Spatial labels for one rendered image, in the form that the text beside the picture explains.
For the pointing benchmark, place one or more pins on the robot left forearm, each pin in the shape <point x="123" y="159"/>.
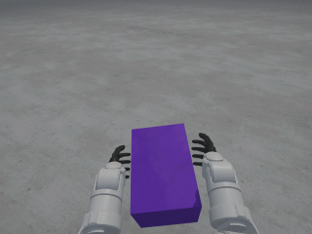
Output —
<point x="103" y="215"/>

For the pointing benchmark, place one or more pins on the left robot hand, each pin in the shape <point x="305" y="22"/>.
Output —
<point x="117" y="155"/>

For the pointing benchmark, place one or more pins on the carton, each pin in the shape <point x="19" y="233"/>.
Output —
<point x="164" y="188"/>

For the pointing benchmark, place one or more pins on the right robot hand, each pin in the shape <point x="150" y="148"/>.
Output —
<point x="209" y="147"/>

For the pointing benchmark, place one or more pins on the robot right forearm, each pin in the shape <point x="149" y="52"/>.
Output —
<point x="228" y="211"/>

